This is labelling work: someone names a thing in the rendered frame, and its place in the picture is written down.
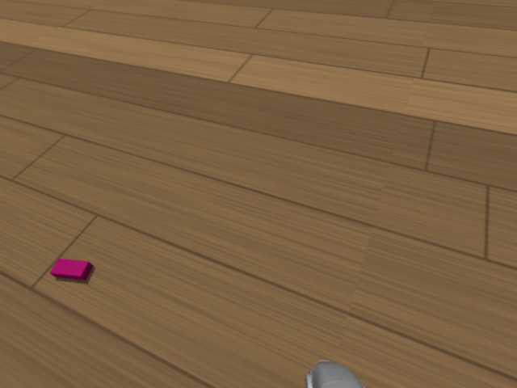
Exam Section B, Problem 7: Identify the small box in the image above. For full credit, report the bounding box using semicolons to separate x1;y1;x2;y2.
50;259;93;280

